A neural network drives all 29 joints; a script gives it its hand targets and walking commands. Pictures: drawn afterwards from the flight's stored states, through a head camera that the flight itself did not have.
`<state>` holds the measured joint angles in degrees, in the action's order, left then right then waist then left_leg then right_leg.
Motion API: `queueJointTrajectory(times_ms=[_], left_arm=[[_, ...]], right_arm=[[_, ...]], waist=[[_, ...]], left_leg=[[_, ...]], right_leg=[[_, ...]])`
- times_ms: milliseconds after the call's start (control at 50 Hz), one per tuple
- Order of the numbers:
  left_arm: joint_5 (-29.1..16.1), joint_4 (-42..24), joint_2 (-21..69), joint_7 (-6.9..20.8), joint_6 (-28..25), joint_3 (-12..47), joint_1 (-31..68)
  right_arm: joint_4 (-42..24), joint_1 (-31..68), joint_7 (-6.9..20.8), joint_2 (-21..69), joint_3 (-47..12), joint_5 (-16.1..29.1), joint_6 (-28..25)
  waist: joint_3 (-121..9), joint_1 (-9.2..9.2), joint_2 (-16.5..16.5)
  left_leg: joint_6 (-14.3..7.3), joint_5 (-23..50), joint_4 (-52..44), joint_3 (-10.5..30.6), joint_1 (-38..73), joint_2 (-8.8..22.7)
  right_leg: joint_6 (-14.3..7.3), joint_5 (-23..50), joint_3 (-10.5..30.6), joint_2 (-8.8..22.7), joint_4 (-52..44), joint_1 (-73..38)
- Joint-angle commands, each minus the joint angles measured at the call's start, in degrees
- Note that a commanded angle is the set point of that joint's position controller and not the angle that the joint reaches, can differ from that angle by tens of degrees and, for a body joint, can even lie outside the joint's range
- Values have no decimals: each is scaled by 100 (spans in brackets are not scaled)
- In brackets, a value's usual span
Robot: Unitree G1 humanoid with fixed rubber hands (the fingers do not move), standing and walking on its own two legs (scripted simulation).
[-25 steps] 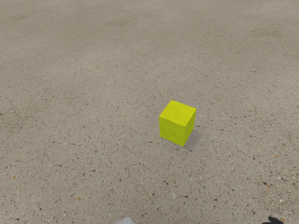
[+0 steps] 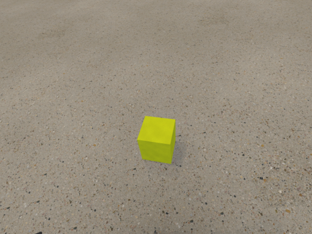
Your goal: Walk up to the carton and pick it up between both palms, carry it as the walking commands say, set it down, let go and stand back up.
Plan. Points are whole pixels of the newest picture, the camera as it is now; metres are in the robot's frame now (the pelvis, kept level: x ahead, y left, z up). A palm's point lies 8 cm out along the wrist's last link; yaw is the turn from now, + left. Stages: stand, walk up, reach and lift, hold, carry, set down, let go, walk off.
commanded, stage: walk up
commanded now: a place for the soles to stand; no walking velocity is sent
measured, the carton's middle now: (158, 140) +0.82 +0.01 -0.63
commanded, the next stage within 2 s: none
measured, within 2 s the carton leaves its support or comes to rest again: neither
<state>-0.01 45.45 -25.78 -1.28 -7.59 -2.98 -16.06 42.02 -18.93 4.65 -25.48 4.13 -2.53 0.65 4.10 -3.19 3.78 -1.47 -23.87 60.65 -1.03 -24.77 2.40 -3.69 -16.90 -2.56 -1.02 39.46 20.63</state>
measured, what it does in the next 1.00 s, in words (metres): steps to the left, turning right: left foot, then right foot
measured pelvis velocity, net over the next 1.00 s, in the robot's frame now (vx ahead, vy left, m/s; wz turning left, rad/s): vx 0.21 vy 0.21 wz -0.27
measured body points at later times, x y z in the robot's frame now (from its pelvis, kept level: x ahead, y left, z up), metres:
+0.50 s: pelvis +0.12 +0.12 -0.02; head +0.13 +0.09 +0.43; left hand +0.20 +0.45 -0.10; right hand +0.17 -0.22 -0.12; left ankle +0.17 +0.24 -0.70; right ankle +0.15 +0.01 -0.72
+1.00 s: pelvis +0.21 +0.21 -0.02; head +0.22 +0.20 +0.43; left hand +0.36 +0.51 -0.13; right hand +0.23 -0.12 -0.13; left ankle +0.29 +0.33 -0.72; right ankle +0.19 +0.07 -0.72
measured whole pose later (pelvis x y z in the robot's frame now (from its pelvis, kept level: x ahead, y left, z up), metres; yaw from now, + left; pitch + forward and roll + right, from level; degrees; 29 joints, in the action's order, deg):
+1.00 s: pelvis +0.21 +0.21 -0.02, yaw -15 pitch -3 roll +0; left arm 0.9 54.8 -23.2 -1.2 -3.0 -1.7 -13.5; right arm 51.1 -9.3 1.2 -22.1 1.7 0.5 -0.5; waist 4.5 -0.1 0.7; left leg 1.5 -20.1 47.0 -5.0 -23.7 5.5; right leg 1.4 -24.6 2.9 1.0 48.8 21.3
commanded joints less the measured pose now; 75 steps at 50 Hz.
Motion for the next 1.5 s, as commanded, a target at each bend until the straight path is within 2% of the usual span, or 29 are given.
queueJointTrajectory(times_ms=[0, 80, 200, 240, 260, 280, 300, 320, 380, 420, 440, 460, 480, 520, 580, 640, 680, 700, 720, 740, 760, 820, 840, 900, 920, 960, 1020, 1120, 1480], left_arm=[[-69, -198, -1579, -165, -26, -421, -800], [42, -221, -1633, -136, -86, -426, -933], [137, -429, -1988, -248, 12, -505, -255], [174, -402, -1391, -290, 100, -287, -62], [137, -406, -720, -296, 84, -109, -432], [10, -527, -955, -367, 95, -135, -356], [45, -370, -1379, -410, 98, -199, -235], [25, -131, -1534, -372, 78, -312, -534], [12, 432, -1399, -153, 63, -382, -1110], [12, 665, -1250, -169, 11, -424, -1796], [109, 631, -1393, -235, 6, -496, -2368], [215, 516, -2163, -330, -44, -676, -2164], [154, 271, -2480, -376, -77, -729, -1646], [96, 110, -2059, -432, -106, -623, -1458], [106, 0, -1760, -366, -107, -464, -1056], [167, -155, -1689, -285, -5, -426, -643], [121, -158, -1703, -247, 118, -352, -572], [121, -195, -1323, -223, 184, -215, -511], [63, -255, -897, -215, 206, -139, -539], [48, -248, -783, -269, 275, -151, -558], [60, -113, -1145, -312, 307, -173, -523], [23, 595, -1080, -189, 260, -212, -1119], [76, 758, -1041, -132, 282, -264, -1215], [132, 583, -1365, -76, 314, -302, -147], [107, 498, -1398, -55, 325, -299, 198], [78, 535, -1139, -26, 366, -195, 541], [-3, 897, -902, -25, 450, -144, 133], [-15, 1076, -922, 16, 481, -72, 496], [68, 1659, -787, 155, 560, 43, 1299]], right_arm=[[-520, 110, -64, -1126, 385, 58, -152], [-660, 626, 78, -818, 357, 34, -88], [-529, 414, 183, -1132, 658, 33, -8], [-162, -611, 106, -1326, 797, -64, -54], [-158, -1032, 23, -1660, 864, -149, -129], [-544, -430, -17, -1820, 838, -20, -171], [-469, -13, -11, -1806, 785, 94, -150], [-612, 475, -19, -1605, 695, 66, -147], [-642, 696, -20, -1484, 567, -30, -111], [-708, 939, 8, -1286, 509, -78, -27], [-769, 1023, -5, -1082, 423, -94, 25], [-1129, 1370, 29, -631, 342, 38, -40], [-1010, 1406, -59, -936, 380, -39, -11], [-781, 952, -67, -1180, 504, -41, -9], [-506, 593, -57, -1044, 536, 91, -31], [-392, 504, -127, -850, 519, 209, -30], [-124, 100, -213, -907, 568, 161, -103], [-6, -128, -263, -989, 579, 124, -149], [-54, -323, -329, -1409, 657, 14, -211], [-213, 161, -355, -1588, 631, 52, -246], [-177, 457, -356, -1722, 611, 142, -240], [-104, 1254, -395, -1442, 368, 163, -183], [-9, 1321, -392, -1408, 344, 180, -184], [160, 1252, -389, -1100, 215, 346, -193], [285, 1219, -404, -963, 176, 391, -216], [603, 1136, -417, -1112, 141, 311, -279], [789, 1275, -460, -1223, 114, 279, -362], [1109, 1469, -483, -1018, -15, 329, -363], [1754, 1865, -416, -985, -58, 239, -307]], waist=[[-556, 365, -784], [-401, 442, -1131], [-428, -8, -1566], [-425, -601, -214], [-493, -707, 1449], [-598, -491, 1090], [-93, -229, 417], [54, 60, 699], [-212, 259, 1006], [-247, 673, 454], [-336, 1118, -210], [4, 1100, -1848], [390, 884, -1186], [35, 595, -190], [-87, 394, -1216], [-140, 326, -1555], [-464, 69, -965], [-701, -92, -483], [-800, -189, 593], [-731, -20, 500], [-502, 94, 214], [-247, 577, 866], [-356, 638, 461], [-106, 362, -921], [-32, 181, -819], [-148, 191, -61], [-427, 424, 98], [-636, 322, -2], [-497, 228, -427]], left_leg=[[188, 295, 376, 521, -1770, 558], [136, 680, -290, -9, -1107, 365], [-30, 372, -1275, -45, 417, 194], [-223, -124, -1942, -128, 2332, -249], [-583, -1329, -3287, 1840, 2472, 915], [-1108, -2075, -4589, 3785, 2068, 1981], [-1497, -2622, -4647, 3799, 940, 2138], [-1671, -2323, -4359, 3207, 713, 1907], [-1393, -1344, -3864, 1398, -357, 1282], [-1067, -1661, -2921, 645, -1452, 819], [-678, -1702, -1625, 407, -1990, 603], [-194, -1040, 5, 6, -3195, -100], [-118, -697, 629, 778, -3586, 262], [18, -98, 828, 741, -2763, 545], [119, 243, 349, 260, -1550, 556], [96, 205, -652, -128, -208, 332], [11, 487, -1438, -675, 1348, -159], [-120, 283, -1963, -346, 1815, -191], [-539, 51, -2841, 1541, 1813, 1038], [-1285, -668, -3908, 3150, 1186, 2022], [-1564, -1276, -3997, 3153, 529, 2189], [-1132, -137, -3248, 1288, -311, 1500], [-990, 91, -2953, 1104, -472, 1385], [-127, -581, -1917, 236, -339, 371], [-17, -386, -2039, 195, 310, 385], [-190, -359, -2936, 501, 578, 687], [-599, 338, -3303, 973, 550, 1298], [-269, 1845, -2904, 188, 892, 892], [-122, 317, -4150, 66, 1762, 756]], right_leg=[[-990, 2233, 2023, 1617, -1298, -1816], [-969, 3167, 1306, 1373, -1153, -516], [-736, 33, 1574, 1430, -907, 632], [-452, -1077, 1076, 927, 651, 2300], [-92, -1213, 483, 43, 2823, 2678], [121, -1490, 627, -193, 3569, 3147], [72, -1316, 672, 309, 3637, 2614], [199, -1237, 414, 484, 3215, 2270], [98, -1758, -68, 338, 1347, 280], [35, -597, -247, 103, 87, -1417], [-110, -1094, 585, 381, -570, -2208], [-661, -3034, 4109, 2130, -2191, -1967], [-1137, -2456, 4863, 2702, -2240, -1556], [-1257, -513, 3731, 2428, -1505, -1310], [-1057, 1792, 1976, 1623, -927, -178], [-817, 2043, 1431, 1266, -576, 678], [-540, 619, 1018, 945, 12, 1541], [-371, 225, 819, 737, 677, 1745], [39, -166, 419, 185, 2283, 1937], [201, -1626, 584, -71, 2972, 2130], [216, -1712, 966, 183, 3092, 1671], [176, -1300, 159, 334, 1514, 310], [143, -868, -15, 108, 784, -294], [-261, -1027, 1830, 734, -672, 313], [-282, -867, 1828, 753, -745, 770], [-24, -154, 1182, 503, -279, 649], [146, 219, 450, 263, 17, -231], [27, 1791, 767, 516, -363, -721], [97, 943, 1075, 565, -1611, -401]])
